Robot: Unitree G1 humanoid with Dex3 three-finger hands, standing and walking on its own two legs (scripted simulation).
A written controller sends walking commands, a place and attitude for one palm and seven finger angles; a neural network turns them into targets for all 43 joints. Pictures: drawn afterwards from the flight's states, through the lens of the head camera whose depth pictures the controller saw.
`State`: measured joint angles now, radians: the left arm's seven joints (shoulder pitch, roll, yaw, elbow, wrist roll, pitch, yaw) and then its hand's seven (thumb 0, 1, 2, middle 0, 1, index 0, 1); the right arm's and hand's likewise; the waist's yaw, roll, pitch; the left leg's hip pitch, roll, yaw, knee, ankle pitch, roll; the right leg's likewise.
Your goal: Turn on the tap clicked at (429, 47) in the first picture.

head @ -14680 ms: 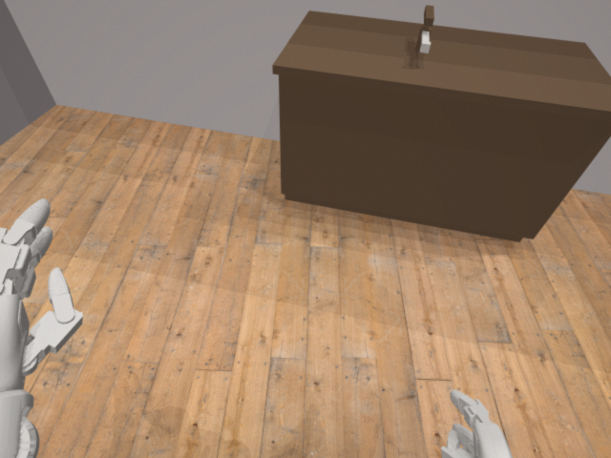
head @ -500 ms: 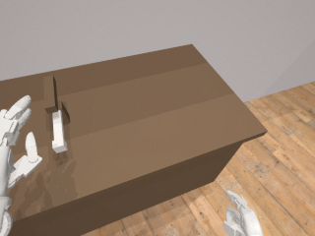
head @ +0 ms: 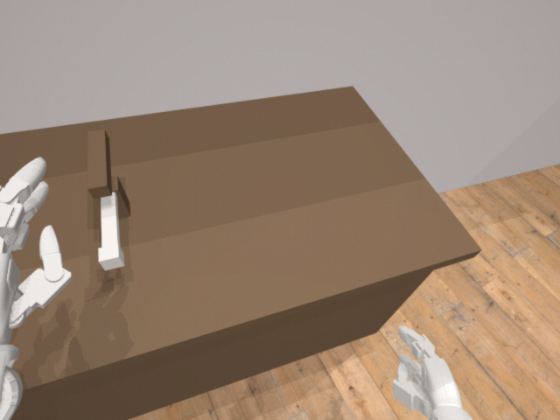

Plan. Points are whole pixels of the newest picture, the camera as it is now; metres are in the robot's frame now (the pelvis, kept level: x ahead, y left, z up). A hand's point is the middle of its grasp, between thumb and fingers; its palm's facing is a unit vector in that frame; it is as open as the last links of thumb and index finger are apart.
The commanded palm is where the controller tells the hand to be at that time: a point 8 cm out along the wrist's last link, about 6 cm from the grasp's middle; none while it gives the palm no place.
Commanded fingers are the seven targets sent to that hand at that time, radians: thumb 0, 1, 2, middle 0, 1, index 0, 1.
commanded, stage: look again from close up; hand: left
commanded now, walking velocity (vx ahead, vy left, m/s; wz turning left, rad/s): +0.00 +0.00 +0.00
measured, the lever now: (111, 257) +0.32 +0.29 +0.00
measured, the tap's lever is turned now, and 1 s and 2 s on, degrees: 0 0 0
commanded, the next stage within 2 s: shuffle to correct the standing spot in 0.22 s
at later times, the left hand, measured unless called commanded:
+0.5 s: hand (55, 282) +0.21 +0.25 +0.16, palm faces +0.36 -0.84 -0.40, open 7.4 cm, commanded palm +0.14 +0.28 +0.17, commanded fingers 0.00 0.90 0.90 -0.20 -0.30 -0.20 -0.30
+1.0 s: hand (72, 322) +0.17 +0.22 +0.16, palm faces +0.33 -0.82 -0.47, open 7.4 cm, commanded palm +0.11 +0.25 +0.17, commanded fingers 0.00 0.90 0.90 -0.20 -0.30 -0.20 -0.30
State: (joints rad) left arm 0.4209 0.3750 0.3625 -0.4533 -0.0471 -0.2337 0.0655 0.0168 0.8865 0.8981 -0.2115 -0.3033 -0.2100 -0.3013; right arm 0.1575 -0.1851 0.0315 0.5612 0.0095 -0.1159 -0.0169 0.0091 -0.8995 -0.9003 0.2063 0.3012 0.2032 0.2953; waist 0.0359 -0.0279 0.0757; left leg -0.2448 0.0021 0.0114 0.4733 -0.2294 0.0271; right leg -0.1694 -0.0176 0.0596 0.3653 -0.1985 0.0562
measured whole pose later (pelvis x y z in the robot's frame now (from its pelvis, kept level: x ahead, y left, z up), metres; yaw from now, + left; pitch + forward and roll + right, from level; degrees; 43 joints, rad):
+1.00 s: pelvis -0.05 -0.03 -0.01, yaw -1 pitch +0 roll -1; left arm 0.49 0.41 0.42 -0.52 -0.06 -0.24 0.10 0.01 0.88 0.90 -0.22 -0.30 -0.21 -0.30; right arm 0.22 -0.23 -0.02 0.57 0.02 -0.12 -0.04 0.01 -0.90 -0.90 0.20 0.30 0.20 0.30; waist 0.00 0.00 0.10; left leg -0.37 0.03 -0.01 0.57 -0.23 0.00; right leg -0.32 0.02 0.06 0.50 -0.20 0.02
